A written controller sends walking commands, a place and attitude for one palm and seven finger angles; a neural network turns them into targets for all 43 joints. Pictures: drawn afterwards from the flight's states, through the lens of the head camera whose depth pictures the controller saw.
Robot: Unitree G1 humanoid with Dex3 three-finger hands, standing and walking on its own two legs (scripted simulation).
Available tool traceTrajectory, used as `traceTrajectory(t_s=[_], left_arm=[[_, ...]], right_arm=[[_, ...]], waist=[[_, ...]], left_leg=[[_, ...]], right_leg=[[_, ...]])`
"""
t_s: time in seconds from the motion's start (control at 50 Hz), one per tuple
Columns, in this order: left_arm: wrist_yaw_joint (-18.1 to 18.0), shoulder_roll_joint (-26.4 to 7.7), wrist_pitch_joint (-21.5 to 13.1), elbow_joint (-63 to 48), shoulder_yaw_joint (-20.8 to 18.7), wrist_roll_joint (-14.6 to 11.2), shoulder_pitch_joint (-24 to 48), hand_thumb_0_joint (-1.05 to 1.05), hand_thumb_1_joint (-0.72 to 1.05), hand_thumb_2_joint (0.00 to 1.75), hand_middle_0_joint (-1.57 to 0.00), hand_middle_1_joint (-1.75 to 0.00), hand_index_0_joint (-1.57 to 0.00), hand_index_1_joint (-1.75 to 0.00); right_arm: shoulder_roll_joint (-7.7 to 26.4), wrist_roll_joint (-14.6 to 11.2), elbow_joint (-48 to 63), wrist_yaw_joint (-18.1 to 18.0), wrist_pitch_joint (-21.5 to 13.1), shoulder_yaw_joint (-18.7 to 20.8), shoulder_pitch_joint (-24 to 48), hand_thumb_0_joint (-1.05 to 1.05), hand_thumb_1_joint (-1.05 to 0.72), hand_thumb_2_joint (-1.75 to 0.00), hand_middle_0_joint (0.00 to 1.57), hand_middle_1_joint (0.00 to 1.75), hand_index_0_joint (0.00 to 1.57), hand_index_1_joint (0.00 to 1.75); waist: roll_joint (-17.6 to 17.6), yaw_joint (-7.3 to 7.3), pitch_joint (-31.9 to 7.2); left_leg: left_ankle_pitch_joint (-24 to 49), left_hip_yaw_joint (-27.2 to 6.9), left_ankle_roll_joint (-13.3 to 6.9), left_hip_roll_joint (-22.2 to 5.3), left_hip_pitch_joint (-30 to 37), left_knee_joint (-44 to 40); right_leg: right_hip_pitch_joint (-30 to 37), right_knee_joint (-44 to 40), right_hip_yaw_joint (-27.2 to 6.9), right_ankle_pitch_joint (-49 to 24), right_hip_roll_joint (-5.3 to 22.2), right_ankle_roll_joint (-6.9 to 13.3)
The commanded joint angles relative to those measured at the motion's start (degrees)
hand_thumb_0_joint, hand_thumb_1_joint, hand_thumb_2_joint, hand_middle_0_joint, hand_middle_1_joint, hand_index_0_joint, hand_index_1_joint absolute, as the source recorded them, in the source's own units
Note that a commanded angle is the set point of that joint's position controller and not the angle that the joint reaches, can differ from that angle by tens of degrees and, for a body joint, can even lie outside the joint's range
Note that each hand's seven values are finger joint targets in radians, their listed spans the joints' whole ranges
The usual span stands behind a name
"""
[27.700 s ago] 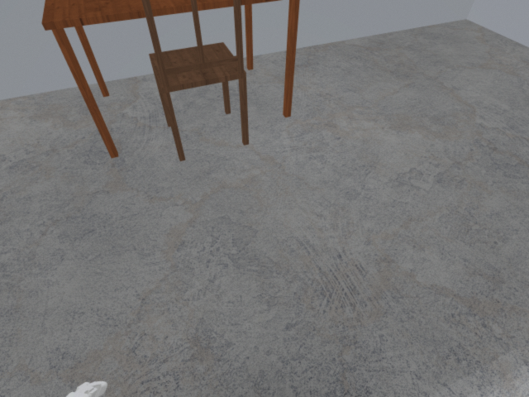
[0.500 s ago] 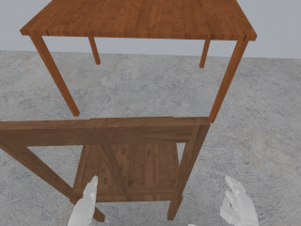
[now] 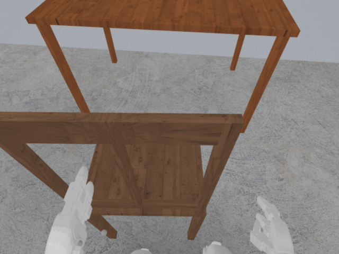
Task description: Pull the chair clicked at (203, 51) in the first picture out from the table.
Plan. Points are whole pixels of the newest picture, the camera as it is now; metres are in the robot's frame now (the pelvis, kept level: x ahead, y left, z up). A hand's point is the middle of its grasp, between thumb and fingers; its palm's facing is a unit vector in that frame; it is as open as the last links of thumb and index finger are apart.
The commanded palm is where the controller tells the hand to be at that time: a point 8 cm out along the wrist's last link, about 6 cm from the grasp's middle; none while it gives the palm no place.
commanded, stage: draw the hand back to the body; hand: left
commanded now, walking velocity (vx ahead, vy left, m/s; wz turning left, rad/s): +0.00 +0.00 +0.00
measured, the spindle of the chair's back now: (130, 179) +0.28 +0.12 +0.02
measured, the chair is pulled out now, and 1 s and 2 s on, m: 0.55 0.54 0.54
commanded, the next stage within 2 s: step back with the hand held close in 1.34 s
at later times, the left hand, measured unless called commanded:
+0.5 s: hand (46, 214) +0.17 +0.21 +0.14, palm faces +0.26 -0.88 -0.40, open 15.6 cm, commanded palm +0.13 +0.25 +0.17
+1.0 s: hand out of the picture +0.20 +0.26 +0.23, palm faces +0.49 -0.74 -0.45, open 8.2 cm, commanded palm +0.16 +0.29 +0.25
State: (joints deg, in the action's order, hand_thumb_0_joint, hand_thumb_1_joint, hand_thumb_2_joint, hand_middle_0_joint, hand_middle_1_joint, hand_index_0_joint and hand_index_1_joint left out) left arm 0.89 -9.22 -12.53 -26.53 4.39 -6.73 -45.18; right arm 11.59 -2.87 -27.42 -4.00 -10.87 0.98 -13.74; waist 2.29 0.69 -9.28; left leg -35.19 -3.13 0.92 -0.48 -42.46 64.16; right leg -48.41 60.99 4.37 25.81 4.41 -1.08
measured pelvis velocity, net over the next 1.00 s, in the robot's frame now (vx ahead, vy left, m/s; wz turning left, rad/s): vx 0.02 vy -0.01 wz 0.00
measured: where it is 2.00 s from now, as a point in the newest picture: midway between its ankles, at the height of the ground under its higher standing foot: outside the picture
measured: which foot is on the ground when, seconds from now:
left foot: down 0.00-1.00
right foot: down 0.00-1.00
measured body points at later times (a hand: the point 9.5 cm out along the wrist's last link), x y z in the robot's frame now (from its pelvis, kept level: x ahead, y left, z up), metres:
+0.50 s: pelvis +0.01 +0.00 +0.05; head +0.01 -0.03 +0.50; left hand +0.15 +0.25 +0.16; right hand +0.19 -0.23 -0.03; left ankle -0.03 +0.13 -0.66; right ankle +0.04 -0.14 -0.66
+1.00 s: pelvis +0.02 -0.01 +0.08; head +0.01 -0.04 +0.53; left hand +0.17 +0.30 +0.26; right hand +0.22 -0.21 -0.01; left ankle -0.03 +0.13 -0.66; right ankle +0.04 -0.14 -0.66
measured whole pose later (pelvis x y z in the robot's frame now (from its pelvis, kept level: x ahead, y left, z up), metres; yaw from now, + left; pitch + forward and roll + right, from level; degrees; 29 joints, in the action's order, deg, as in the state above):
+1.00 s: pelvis +0.02 -0.01 +0.08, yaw +0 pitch -4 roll -1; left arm -9.5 -20.0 -0.1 -24.1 -18.2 -2.5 -27.9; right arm 13.0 -0.7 -38.5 -5.5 -12.8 -2.0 -9.9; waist 5.7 5.5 1.7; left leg -20.0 -2.1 1.3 -1.6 -2.8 26.7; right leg -9.8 27.2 5.0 13.3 2.5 -0.7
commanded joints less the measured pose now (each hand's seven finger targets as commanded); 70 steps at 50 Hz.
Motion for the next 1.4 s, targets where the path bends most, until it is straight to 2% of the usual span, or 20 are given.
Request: traceTrajectory(t_s=[0.0,0.1,0.18,0.24,0.26,0.3,0.38,0.52,0.58,0.64,0.68,0.74,0.94,1.0,1.04,1.08,1.18,1.22,1.28,1.38], left_arm=[[5.9,-5.8,-10.1,-8.9,-5.0,-2.4,-3.1,0.00,-0.55,0.20,0.00,0.00,0.00,0.00],[6.4,-8.9,-3.7,-13.7,-12.4,-6.6,-2.2,0.00,-0.55,0.20,0.00,0.00,0.00,0.00],[6.0,-10.0,-3.0,-13.3,-15.1,-8.7,1.5,0.00,-0.48,0.24,-0.01,-0.02,-0.01,-0.02],[7.6,-10.0,-2.9,-11.2,-15.6,-9.4,3.0,0.00,-0.37,0.29,-0.02,-0.04,-0.02,-0.04],[-1.2,-20.3,2.6,-9.9,-20.9,1.1,-1.8,0.00,-0.33,0.31,-0.03,-0.05,-0.03,-0.05],[-6.3,-12.1,6.7,-12.6,-15.1,2.8,-1.3,0.00,-0.26,0.34,-0.04,-0.06,-0.04,-0.06],[-9.8,-14.0,9.0,-12.7,-15.5,4.2,5.3,0.00,-0.12,0.41,-0.06,-0.09,-0.06,-0.09],[-11.4,-16.6,9.0,-10.6,-19.8,5.1,10.0,0.00,0.14,0.53,-0.10,-0.14,-0.10,-0.14],[-11.8,-19.4,8.4,-14.0,-22.7,5.1,14.3,0.00,0.25,0.58,-0.11,-0.16,-0.11,-0.16],[-12.0,-20.0,7.8,-15.2,-24.3,4.9,16.5,0.00,0.36,0.64,-0.13,-0.19,-0.13,-0.19],[-12.1,-21.1,8.0,-16.7,-25.6,4.9,18.9,0.00,0.43,0.67,-0.13,-0.20,-0.13,-0.20],[-12.4,-21.5,7.6,-16.7,-27.1,4.8,20.1,0.00,0.54,0.73,-0.15,-0.22,-0.15,-0.22],[-12.0,-24.1,6.6,-13.4,-32.5,4.2,27.7,0.00,0.90,0.90,-0.20,-0.30,-0.20,-0.30],[-10.9,-17.6,7.4,-5.3,-29.0,3.8,21.8,0.00,0.90,0.90,-0.20,-0.30,-0.20,-0.30],[-10.6,-17.9,7.1,-3.7,-29.8,3.6,19.9,0.00,0.90,0.90,-0.20,-0.30,-0.20,-0.30],[-10.3,-19.0,7.0,-2.6,-31.3,3.4,18.3,0.00,0.90,0.90,-0.20,-0.30,-0.20,-0.30],[-10.6,-23.0,5.7,-11.2,-33.7,3.6,20.0,0.00,0.90,0.90,-0.20,-0.30,-0.20,-0.30],[-10.7,-20.3,5.9,-8.5,-32.1,3.7,17.8,0.00,0.90,0.90,-0.20,-0.30,-0.20,-0.30],[-10.6,-20.5,5.9,-8.9,-31.6,3.6,20.2,0.00,0.90,0.90,-0.20,-0.30,-0.20,-0.30],[-10.7,-20.7,5.9,-7.7,-31.9,3.8,20.2,0.00,0.90,0.90,-0.20,-0.30,-0.20,-0.30]], right_arm=[[5.8,-0.7,8.6,1.1,-3.2,3.4,6.0,0.00,-0.90,-0.90,0.20,0.30,0.20,0.30],[5.1,-2.1,10.5,-0.7,-1.8,2.8,7.2,0.00,-0.90,-0.90,0.20,0.30,0.20,0.30],[5.2,-2.4,8.6,-2.0,-3.3,2.3,7.1,0.00,-0.90,-0.90,0.20,0.30,0.20,0.30],[5.6,-2.5,7.2,-2.3,-5.2,1.9,6.3,0.00,-0.90,-0.90,0.20,0.30,0.20,0.30],[5.0,-0.3,6.7,-3.4,-2.9,2.0,5.1,0.00,-0.90,-0.90,0.20,0.30,0.20,0.30],[4.4,-0.1,7.2,-3.5,-1.6,0.8,5.3,0.00,-0.90,-0.90,0.20,0.30,0.20,0.30],[5.5,0.6,5.6,-4.3,-1.0,0.3,7.1,0.00,-0.90,-0.90,0.20,0.30,0.20,0.30],[5.7,1.1,3.0,-3.9,-2.1,-0.3,8.0,0.00,-0.90,-0.90,0.20,0.30,0.20,0.30],[6.0,1.4,2.1,-3.6,-3.3,-0.6,8.8,0.00,-0.90,-0.90,0.20,0.30,0.20,0.30],[6.0,1.7,1.3,-3.2,-4.4,-0.8,8.6,0.00,-0.90,-0.90,0.20,0.30,0.20,0.30],[6.2,1.7,0.7,-3.0,-5.1,-0.9,9.5,0.00,-0.90,-0.90,0.20,0.30,0.20,0.30],[6.3,2.0,-0.3,-2.7,-5.8,-0.9,9.1,0.00,-0.90,-0.90,0.20,0.30,0.20,0.30],[6.9,2.2,-2.1,-2.0,-5.5,-0.6,10.0,0.00,-0.90,-0.90,0.20,0.30,0.20,0.30],[6.1,1.8,-2.4,-1.1,-4.2,-0.3,10.5,0.00,-0.90,-0.90,0.20,0.30,0.20,0.30],[6.6,1.7,-2.1,-0.9,-2.7,0.4,10.8,0.00,-0.90,-0.90,0.20,0.30,0.20,0.30],[6.7,1.4,-1.9,-0.7,-1.7,0.9,11.5,0.00,-0.90,-0.90,0.20,0.30,0.20,0.30],[6.5,1.5,-0.7,-0.9,-1.8,0.8,11.5,0.00,-0.90,-0.90,0.20,0.30,0.20,0.30],[6.0,1.4,-1.1,-1.1,-1.8,1.0,11.0,0.00,-0.90,-0.90,0.20,0.30,0.20,0.30],[6.7,1.3,-1.1,-1.3,-1.5,1.2,11.1,0.00,-0.90,-0.90,0.20,0.30,0.20,0.30],[6.8,1.3,-1.7,-1.6,-1.6,1.3,11.2,0.00,-0.90,-0.90,0.20,0.30,0.20,0.30]], waist=[[-2.8,-0.61,-6.7],[-1.7,0.31,-8.4],[-4.3,-0.57,-5.2],[-3.7,-0.95,-3.7],[0.4,3.89,-5.3],[2.2,1.62,0.4],[-1.2,1.12,3.9],[1.6,1.79,6.9],[4.0,2.13,6.0],[2.5,2.36,4.6],[6.2,2.36,4.9],[3.3,2.55,3.2],[3.0,2.81,4.4],[0.2,2.72,8.8],[-2.9,3.00,8.7],[-2.3,3.13,8.7],[3.1,3.44,4.4],[1.6,3.23,5.9],[-0.4,2.58,6.5],[1.3,2.73,6.5]], left_leg=[[16.4,2.1,-0.6,1.0,-3.6,-8.9],[15.3,1.8,-1.0,1.1,0.7,-12.9],[15.4,1.3,-1.1,0.6,2.4,-14.4],[16.2,1.1,-1.0,0.4,5.0,-16.5],[17.2,1.7,-0.6,-1.5,8.5,-20.3],[16.4,1.9,-0.4,-1.1,10.8,-23.1],[18.3,1.2,-0.8,-1.7,16.0,-27.2],[22.6,1.2,-0.6,-1.5,23.6,-35.0],[24.6,1.4,-0.5,-1.3,26.3,-37.0],[27.2,1.4,-0.6,-1.5,29.0,-38.7],[28.8,1.4,-0.4,-1.4,30.3,-39.4],[31.8,1.7,-0.6,-1.6,32.6,-40.0],[32.8,2.2,-0.9,-1.9,34.6,-41.9],[31.5,2.7,-0.9,-2.1,32.4,-42.7],[31.1,2.7,-1.2,-2.4,31.6,-42.9],[30.0,2.8,-1.2,-2.4,30.8,-42.9],[31.2,2.7,-0.9,-2.2,32.4,-42.8],[31.9,3.2,-1.1,-2.5,32.7,-42.7],[30.5,3.2,-1.3,-2.4,32.4,-42.7],[29.7,3.3,-1.3,-2.4,32.7,-42.8]], right_leg=[[12.7,-7.7,-0.5,-7.3,-1.7,2.1],[18.5,-11.9,-0.6,-5.6,-1.7,1.7],[19.7,-15.4,-1.0,-5.3,-1.9,1.4],[20.4,-17.1,-0.4,-6.4,-1.9,1.2],[26.8,-19.4,-2.9,-7.6,-0.6,3.1],[27.4,-22.0,-1.2,-7.5,-0.6,2.8],[30.4,-26.6,-0.4,-9.7,-0.8,2.8],[36.5,-31.9,-0.7,-14.4,-1.0,2.8],[39.3,-33.6,-1.1,-16.6,-1.0,3.0],[41.6,-34.2,-0.9,-19.2,-0.9,2.8],[42.3,-34.8,-1.5,-20.6,-1.1,3.1],[44.3,-35.0,-1.0,-23.8,-0.9,2.7],[45.5,-37.0,-1.5,-24.9,-0.8,2.3],[44.4,-37.9,-1.0,-23.4,-0.9,2.1],[44.6,-37.6,-0.9,-23.1,-1.1,2.0],[44.8,-37.9,-1.4,-22.5,-1.0,2.1],[46.5,-37.5,-2.0,-23.4,-0.9,2.4],[45.3,-38.0,-1.7,-24.1,-1.0,2.3],[44.9,-38.7,-2.0,-23.0,-1.1,2.2],[44.4,-38.9,-2.3,-21.7,-1.1,2.3]])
